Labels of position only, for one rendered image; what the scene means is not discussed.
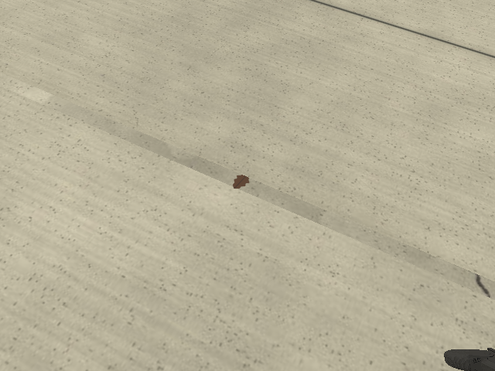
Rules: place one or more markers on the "robot right hand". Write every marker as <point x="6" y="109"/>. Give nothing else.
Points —
<point x="471" y="359"/>

